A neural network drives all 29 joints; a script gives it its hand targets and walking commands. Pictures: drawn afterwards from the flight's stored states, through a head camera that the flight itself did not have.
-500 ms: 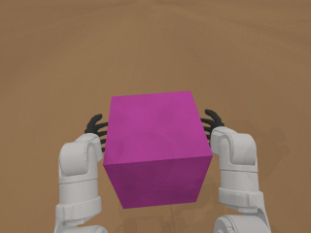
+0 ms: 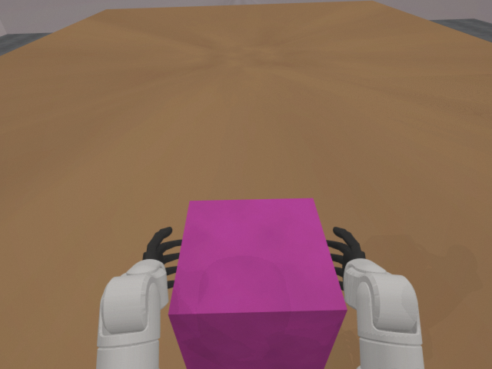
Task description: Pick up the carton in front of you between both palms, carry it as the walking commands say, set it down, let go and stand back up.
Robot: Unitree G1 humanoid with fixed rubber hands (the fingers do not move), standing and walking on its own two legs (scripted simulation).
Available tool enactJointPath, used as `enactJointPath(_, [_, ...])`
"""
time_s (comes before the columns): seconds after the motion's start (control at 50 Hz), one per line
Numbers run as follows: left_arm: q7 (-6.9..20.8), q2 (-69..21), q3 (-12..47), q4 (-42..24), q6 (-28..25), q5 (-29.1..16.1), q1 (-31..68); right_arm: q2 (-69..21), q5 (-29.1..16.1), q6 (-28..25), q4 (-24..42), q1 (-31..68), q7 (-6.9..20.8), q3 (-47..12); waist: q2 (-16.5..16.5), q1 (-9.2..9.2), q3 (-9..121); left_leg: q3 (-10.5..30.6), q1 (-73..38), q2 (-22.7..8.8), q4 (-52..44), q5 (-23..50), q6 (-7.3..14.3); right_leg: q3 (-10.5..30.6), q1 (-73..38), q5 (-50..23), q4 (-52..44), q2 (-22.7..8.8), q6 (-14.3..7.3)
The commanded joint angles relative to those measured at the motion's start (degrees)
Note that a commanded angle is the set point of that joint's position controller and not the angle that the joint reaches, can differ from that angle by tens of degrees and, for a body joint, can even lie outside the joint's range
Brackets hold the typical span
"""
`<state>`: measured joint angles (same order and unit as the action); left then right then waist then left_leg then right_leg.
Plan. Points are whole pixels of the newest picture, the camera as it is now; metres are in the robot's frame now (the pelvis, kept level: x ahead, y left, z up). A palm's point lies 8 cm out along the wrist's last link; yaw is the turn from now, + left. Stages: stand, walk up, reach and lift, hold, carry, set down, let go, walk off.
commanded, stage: carry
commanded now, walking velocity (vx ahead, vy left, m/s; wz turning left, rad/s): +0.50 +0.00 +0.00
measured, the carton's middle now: (253, 293) +0.28 -0.01 +0.02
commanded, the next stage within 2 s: hold in 1.90 s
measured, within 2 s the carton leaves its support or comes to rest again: neither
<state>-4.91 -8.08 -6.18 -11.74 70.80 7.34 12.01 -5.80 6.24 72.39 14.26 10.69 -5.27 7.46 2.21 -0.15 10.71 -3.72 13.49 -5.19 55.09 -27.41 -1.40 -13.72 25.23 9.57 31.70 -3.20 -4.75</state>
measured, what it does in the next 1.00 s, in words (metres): walks ahead: left foot, then right foot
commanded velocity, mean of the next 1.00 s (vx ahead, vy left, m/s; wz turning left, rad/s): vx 0.03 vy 0.00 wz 0.00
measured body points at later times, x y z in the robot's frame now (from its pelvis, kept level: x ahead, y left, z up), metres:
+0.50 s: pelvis +0.24 +0.02 +0.01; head +0.22 +0.04 +0.46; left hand +0.52 +0.17 +0.08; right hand +0.51 -0.13 +0.09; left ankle +0.32 +0.11 -0.73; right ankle +0.15 -0.10 -0.72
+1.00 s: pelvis +0.28 +0.00 +0.00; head +0.25 +0.00 +0.45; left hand +0.56 +0.14 +0.08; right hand +0.54 -0.16 +0.08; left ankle +0.32 +0.11 -0.73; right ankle +0.18 -0.10 -0.73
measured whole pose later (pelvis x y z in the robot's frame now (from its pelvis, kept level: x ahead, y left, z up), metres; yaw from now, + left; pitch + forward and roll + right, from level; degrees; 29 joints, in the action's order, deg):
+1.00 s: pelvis +0.28 +0.00 +0.00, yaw -3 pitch +3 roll +1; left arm -4.6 -7.6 -6.4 -14.9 69.3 7.0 9.0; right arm -7.6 7.0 69.3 15.1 8.5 -4.9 6.3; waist -0.6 -0.1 8.3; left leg -12.4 21.6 -4.6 33.6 -14.2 1.4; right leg -6.4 8.7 25.2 31.5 -3.2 0.8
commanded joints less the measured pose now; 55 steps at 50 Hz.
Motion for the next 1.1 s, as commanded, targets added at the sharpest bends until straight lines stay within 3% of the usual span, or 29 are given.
enactJointPath(0.0, [14.81,-53.52,37.92,-4.42,-0.08,-23.8,26.51,-54.68,-24.5,-0.78,3.39,31.91,15.75,-41.62,-7.12,-0.78,10.0,3.87,27.16,-2.59,14.39,4.87,2.14,30.75,-28.05,5.6,-19.38,-18.74,-4.37])
enactJointPath(0.02, [15.06,-55.02,38.71,-5.59,-0.66,-24.44,28.18,-56.07,-24.64,-1.52,3.56,31.99,15.74,-41.97,-5.38,-0.54,9.59,4.46,25.06,-3.95,10.76,8.88,2.13,26.27,-24.23,8.22,-21.32,-17.47,-2.61])
enactJointPath(0.04, [15.3,-55.99,39.35,-6.34,-1.22,-24.95,29.22,-56.92,-24.52,-2.19,4.2,32.44,15.54,-42.44,-6.55,-0.43,9.63,3.34,23.38,-3.79,8.34,12.03,1.85,22.33,-22.1,9.09,-22.47,-16.13,-1.68])
enactJointPath(0.06, [15.52,-56.35,39.8,-6.63,-1.67,-25.38,29.16,-57.38,-24.11,-2.79,4.62,32.09,15.24,-42.75,-7.72,-0.38,9.68,2.35,22.72,-3.6,5.91,13.87,1.48,19.6,-21.46,9.19,-23.32,-15.15,-1.39])
enactJointPath(0.1, [15.88,-55.83,40.56,-7.08,-2.31,-25.8,27.68,-57.03,-22.98,-3.75,5.4,30.37,14.54,-43.1,-8.29,-0.38,8.94,0.18,21.97,-3.03,-0.22,15.82,0.37,14.77,-21.17,2.35,-23.8,-14.31,-1.78])
enactJointPath(0.18, [15.81,-52.69,40.7,-9.36,-2.38,-25.93,25.08,-55.48,-21.87,-4.15,6.55,26.4,13.67,-43.02,-9.48,-0.49,8.13,-3.72,19.44,-0.31,-14.2,19.17,-0.5,7.73,-24.0,-18.23,-19.48,-11.92,-1.59])
enactJointPath(0.28, [15.18,-49.55,39.4,-9.28,-1.07,-23.95,21.21,-51.94,-22.14,-2.4,7.92,24.93,13.82,-42.24,-11.08,-1.18,7.23,-7.35,11.54,2.86,-25.46,28.6,0.24,3.57,-25.43,-29.47,-12.22,-9.67,0.74])
enactJointPath(0.32, [15.02,-48.61,39.08,-8.46,-0.47,-23.26,21.08,-50.82,-22.08,-1.71,7.17,24.15,14.25,-41.81,-8.3,-0.48,6.18,-8.93,2.96,3.29,-36.04,37.21,0.18,1.76,-23.13,-26.71,-5.22,-7.78,3.35])
enactJointPath(0.34, [14.98,-48.05,38.99,-7.83,-0.23,-22.89,21.25,-50.15,-21.98,-1.33,6.68,24.07,14.48,-41.45,-7.37,-0.19,6.87,-7.1,-4.93,0.75,-37.23,41.88,0.39,2.18,-18.73,-23.4,-1.55,-7.24,4.95])
enactJointPath(0.36, [14.93,-47.34,38.91,-7.17,0.1,-22.67,21.41,-48.95,-21.71,-1.0,5.88,24.05,14.62,-40.61,-1.72,-0.1,10.43,0.84,-15.09,-7.42,-31.65,63.66,1.85,2.78,-12.25,-9.47,4.61,-5.19,7.48])
enactJointPath(0.38, [14.7,-47.84,40.02,-7.13,0.71,-23.21,22.66,-48.93,-21.01,-1.13,3.63,23.64,14.92,-39.64,6.82,0.42,15.45,8.45,-27.1,-14.88,-27.18,79.23,8.71,6.67,-3.93,9.59,8.5,-3.0,8.73])
enactJointPath(0.4, [14.75,-48.09,40.34,-7.58,0.91,-23.29,22.83,-50.07,-21.18,-1.65,1.73,21.31,15.08,-39.12,10.35,0.8,16.94,12.18,-26.53,-16.67,-29.69,73.99,11.76,7.75,-1.93,19.95,9.32,-1.86,8.54])
enactJointPath(0.44, [15.01,-50.98,41.11,-8.24,0.14,-24.21,25.45,-53.61,-22.15,-2.68,3.24,23.4,15.28,-39.45,7.02,0.38,16.2,11.47,-21.64,-14.79,-34.32,57.86,10.34,9.64,-4.15,24.24,2.83,-1.71,7.64])
enactJointPath(0.48, [15.03,-53.26,42.15,-9.62,-0.95,-25.11,27.54,-56.06,-22.64,-3.37,5.14,25.95,15.51,-40.31,6.94,0.01,16.09,6.18,-15.82,-11.6,-34.96,43.73,6.33,8.34,-10.99,13.88,-6.59,-1.85,7.11])
enactJointPath(0.52, [14.81,-54.48,42.81,-10.97,-1.73,-25.21,28.3,-56.36,-22.97,-3.92,6.76,27.15,15.63,-40.76,4.74,0.14,16.14,1.63,-12.92,-8.37,-34.07,35.49,4.18,8.4,-14.17,5.83,-9.24,-3.3,7.0])
enactJointPath(0.56, [14.54,-54.0,42.48,-12.29,-1.71,-25.08,28.23,-55.96,-23.57,-3.99,8.09,28.02,15.51,-41.5,0.4,0.41,15.02,-0.67,-11.21,-6.46,-30.02,42.27,3.82,9.94,-16.09,-3.16,-7.25,-5.66,7.02])
enactJointPath(0.62, [14.39,-51.56,41.22,-10.49,-0.89,-24.16,23.8,-53.7,-22.92,-3.07,7.42,24.91,15.06,-41.18,-1.35,0.19,15.29,-0.95,-10.62,-6.12,-25.45,50.96,4.21,9.39,-16.67,-12.6,-4.01,-5.75,7.01])
enactJointPath(0.72, [14.82,-50.64,39.77,-5.75,-0.52,-22.68,20.53,-52.44,-21.64,-2.44,3.8,23.15,15.18,-40.97,-3.65,-0.04,13.09,-2.39,-7.2,-5.22,-21.83,52.68,4.31,9.66,-15.81,-23.14,-2.38,-5.93,6.83])
enactJointPath(0.86, [14.92,-52.07,40.44,-7.87,-1.11,-24.06,24.65,-53.91,-22.98,-2.84,5.98,27.14,15.21,-41.93,-4.05,-0.13,11.07,-2.89,-4.75,-4.62,-21.5,42.01,3.52,10.42,-15.62,-22.66,-2.61,-6.41,5.77])
enactJointPath(1.08, [15.53,-51.66,40.88,-2.57,-5.54,-21.0,23.21,-53.65,-19.56,-7.24,0.28,25.21,15.94,-41.92,-2.81,0.05,8.08,-2.11,-4.48,-5.13,-24.14,36.22,3.24,11.08,-13.04,-11.47,-4.68,-5.54,4.72])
